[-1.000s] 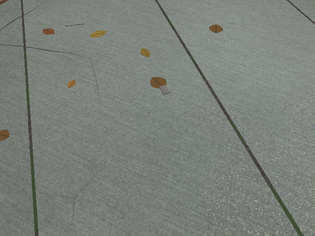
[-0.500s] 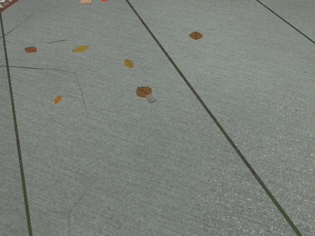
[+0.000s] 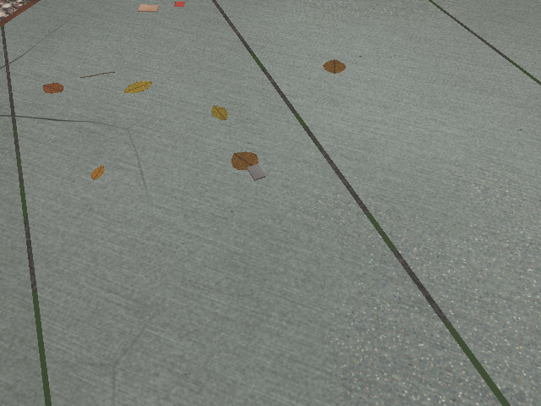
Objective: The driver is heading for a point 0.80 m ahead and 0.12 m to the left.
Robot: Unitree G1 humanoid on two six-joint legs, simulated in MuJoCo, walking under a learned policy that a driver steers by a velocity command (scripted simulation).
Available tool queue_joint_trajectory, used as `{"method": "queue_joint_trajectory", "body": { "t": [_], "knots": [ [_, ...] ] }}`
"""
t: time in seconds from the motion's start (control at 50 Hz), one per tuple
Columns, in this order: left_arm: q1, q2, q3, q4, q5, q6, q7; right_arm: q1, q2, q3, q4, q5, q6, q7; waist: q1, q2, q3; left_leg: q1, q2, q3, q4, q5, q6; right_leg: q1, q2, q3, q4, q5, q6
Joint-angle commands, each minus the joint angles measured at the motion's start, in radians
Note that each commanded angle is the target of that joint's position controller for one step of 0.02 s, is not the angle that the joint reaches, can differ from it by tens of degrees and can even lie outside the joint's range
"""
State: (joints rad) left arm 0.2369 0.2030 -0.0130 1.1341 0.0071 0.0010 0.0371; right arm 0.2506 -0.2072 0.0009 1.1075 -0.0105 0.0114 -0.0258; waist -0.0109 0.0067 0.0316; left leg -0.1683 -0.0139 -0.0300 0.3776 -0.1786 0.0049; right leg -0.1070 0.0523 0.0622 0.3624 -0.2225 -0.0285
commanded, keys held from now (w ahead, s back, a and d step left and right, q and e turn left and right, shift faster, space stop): no key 0.60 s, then w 0.40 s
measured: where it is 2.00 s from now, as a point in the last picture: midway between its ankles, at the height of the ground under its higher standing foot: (268, 366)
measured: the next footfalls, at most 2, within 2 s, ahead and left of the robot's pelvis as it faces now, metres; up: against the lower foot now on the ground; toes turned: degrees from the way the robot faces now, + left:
right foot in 1.32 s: +0.44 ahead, -0.03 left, +0.00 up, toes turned -4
left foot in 1.86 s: +0.75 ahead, +0.13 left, +0.00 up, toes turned +5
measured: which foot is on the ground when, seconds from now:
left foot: down 0.00-1.00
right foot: down 0.00-0.90, up 0.92-1.00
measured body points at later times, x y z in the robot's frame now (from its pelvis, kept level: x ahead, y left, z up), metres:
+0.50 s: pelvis +0.01 +0.00 +0.00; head +0.02 +0.00 +0.45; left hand +0.00 +0.23 -0.16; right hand +0.00 -0.23 -0.16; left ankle +0.02 +0.12 -0.75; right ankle -0.02 -0.11 -0.75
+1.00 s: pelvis +0.11 +0.04 -0.01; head +0.11 +0.05 +0.44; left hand +0.08 +0.28 -0.17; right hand +0.07 -0.20 -0.15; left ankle +0.04 +0.11 -0.75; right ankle +0.02 -0.08 -0.68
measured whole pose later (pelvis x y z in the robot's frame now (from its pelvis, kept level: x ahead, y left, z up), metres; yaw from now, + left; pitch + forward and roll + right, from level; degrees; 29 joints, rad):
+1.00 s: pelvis +0.11 +0.04 -0.01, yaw +0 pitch +0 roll +0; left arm 0.37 0.20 0.04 1.10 0.03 -0.05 0.00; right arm 0.39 -0.18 -0.04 1.07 -0.02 -0.08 0.00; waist -0.01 -0.02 0.00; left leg -0.12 -0.06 0.05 0.45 -0.32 0.08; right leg -0.32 0.01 0.00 0.99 -0.39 -0.08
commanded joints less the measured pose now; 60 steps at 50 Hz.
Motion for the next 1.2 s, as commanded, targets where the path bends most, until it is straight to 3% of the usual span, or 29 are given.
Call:
{"method": "queue_joint_trajectory", "body": {
  "t": [0.02,0.6,0.62,0.68,0.72,0.74,0.78,0.8,0.84,0.88,0.9,0.92,0.94,0.96,0.98,1.02,1.04,1.08,1.16,1.2],
  "knots": [
    [0.040,0.094,0.012,-0.010,0.000,-0.006,0.003,0.037,-0.091,-0.011,-0.009,0.000,-0.007,-0.005,0.001,-0.009,0.030,0.011,0.088,-0.083,-0.052,0.042,0.027,-0.079,-0.113,0.096,-0.078,0.063,-0.029],
    [0.125,0.034,0.008,0.021,0.001,-0.009,0.012,0.090,-0.037,-0.006,0.036,0.001,-0.011,-0.016,0.005,-0.006,0.038,0.007,0.088,-0.080,-0.031,0.091,0.035,-0.072,-0.111,0.078,-0.041,0.124,-0.023],
    [0.135,0.029,0.007,0.024,0.003,-0.009,0.012,0.096,-0.032,-0.004,0.038,0.000,-0.011,-0.016,0.006,-0.006,0.018,0.015,0.079,-0.077,-0.038,0.014,0.037,-0.066,-0.104,0.076,-0.051,0.046,-0.026],
    [0.143,0.066,0.027,0.010,0.008,0.001,0.008,0.089,-0.057,-0.020,0.019,-0.007,-0.001,-0.010,0.011,-0.027,0.068,-0.066,0.024,-0.058,0.020,-0.369,0.072,-0.136,-0.072,0.093,-0.033,-0.367,-0.072],
    [0.167,0.067,0.034,-0.003,0.010,0.003,0.004,0.070,-0.039,-0.021,-0.007,-0.013,-0.003,-0.002,0.026,-0.049,0.148,-0.180,0.013,-0.069,0.074,-0.484,0.089,-0.174,-0.103,0.168,-0.050,-0.540,-0.113],
    [0.198,0.069,0.038,-0.002,0.009,-0.002,0.004,0.050,-0.022,-0.018,-0.025,-0.015,-0.011,0.002,0.040,-0.074,0.163,-0.237,0.002,-0.055,0.124,-0.454,0.088,-0.143,-0.140,0.233,-0.077,-0.569,-0.137],
    [0.263,0.114,0.059,0.012,0.010,-0.012,0.004,0.005,0.009,-0.013,-0.065,-0.027,-0.036,0.014,0.063,-0.166,0.155,-0.334,-0.024,0.047,0.275,-0.271,0.073,-0.029,-0.265,0.408,-0.177,-0.575,-0.203],
    [0.262,0.123,0.067,0.009,0.011,-0.017,0.002,-0.022,-0.009,-0.017,-0.085,-0.030,-0.050,0.018,0.066,-0.158,0.164,-0.345,-0.002,0.062,0.302,-0.236,0.073,-0.033,-0.303,0.442,-0.199,-0.537,-0.223],
    [0.219,0.128,0.074,-0.010,0.012,-0.028,-0.005,0.009,-0.018,-0.024,-0.100,-0.021,-0.073,0.029,0.024,-0.139,0.158,-0.253,0.012,0.066,0.242,-0.247,0.084,-0.094,-0.295,0.401,-0.169,-0.454,-0.216],
    [0.110,0.096,0.071,-0.050,0.002,-0.038,-0.008,0.211,-0.008,-0.033,-0.038,-0.001,-0.090,0.029,-0.083,-0.093,0.144,0.099,-0.013,0.048,0.055,-0.186,0.097,-0.307,-0.193,0.250,-0.043,-0.321,-0.150],
    [0.029,0.043,0.056,-0.096,-0.004,-0.053,-0.015,0.350,-0.080,-0.056,-0.002,-0.005,-0.098,0.019,-0.148,0.083,0.125,0.271,0.123,-0.200,-0.092,-0.304,0.134,-0.472,-0.075,0.088,0.199,-0.224,-0.094],
    [0.025,0.008,0.049,-0.137,0.010,-0.068,-0.026,0.488,-0.194,-0.091,0.041,-0.002,-0.091,0.018,-0.164,0.316,0.077,0.407,0.332,-0.556,-0.216,-0.352,0.221,-0.629,0.029,-0.085,0.510,-0.263,-0.056],
    [0.006,0.082,0.065,-0.138,0.041,-0.071,-0.031,0.446,-0.137,-0.080,0.035,-0.007,-0.082,0.016,-0.114,0.151,0.118,0.359,0.375,-0.573,-0.190,-0.277,0.229,-0.691,-0.029,-0.059,0.680,-0.296,-0.065],
    [0.012,0.053,0.062,-0.130,0.040,-0.077,-0.038,0.363,-0.102,-0.069,0.000,-0.013,-0.085,0.018,-0.074,0.050,0.138,0.298,0.349,-0.488,-0.179,-0.169,0.222,-0.685,-0.068,-0.037,0.744,-0.218,-0.068],
    [0.018,0.030,0.057,-0.124,0.029,-0.084,-0.047,0.298,-0.088,-0.064,-0.024,-0.019,-0.089,0.019,-0.042,0.018,0.125,0.262,0.316,-0.408,-0.192,-0.093,0.210,-0.660,-0.093,-0.034,0.760,-0.144,-0.064],
    [0.013,0.035,0.063,-0.131,0.028,-0.078,-0.061,0.256,-0.055,-0.048,-0.035,-0.012,-0.101,0.016,-0.009,0.031,0.100,0.235,0.248,-0.268,-0.219,0.044,0.182,-0.626,-0.115,-0.056,0.725,-0.062,-0.049],
    [0.004,0.035,0.065,-0.138,0.029,-0.072,-0.064,0.279,-0.053,-0.043,-0.025,-0.011,-0.108,0.015,-0.008,0.066,0.093,0.235,0.237,-0.226,-0.209,0.179,0.182,-0.618,-0.108,-0.078,0.714,-0.049,-0.040],
    [-0.048,0.030,0.066,-0.162,0.029,-0.060,-0.066,0.323,-0.041,-0.034,-0.004,-0.005,-0.114,0.011,-0.007,0.075,0.086,0.258,0.212,-0.142,-0.190,0.396,0.174,-0.644,-0.092,-0.118,0.685,-0.021,-0.028],
    [-0.242,-0.001,0.045,-0.247,0.017,-0.052,-0.071,0.318,-0.044,-0.021,-0.007,-0.007,-0.116,0.006,-0.024,0.089,0.120,0.160,0.163,-0.046,-0.214,0.525,0.159,-0.549,-0.052,-0.191,0.418,0.074,-0.025],
    [-0.280,0.003,0.041,-0.270,0.010,-0.049,-0.068,0.323,-0.064,-0.021,-0.003,-0.007,-0.120,0.003,-0.025,0.114,0.119,0.128,0.171,-0.029,-0.214,0.617,0.153,-0.431,-0.023,-0.222,0.299,0.105,-0.046]
  ]
}}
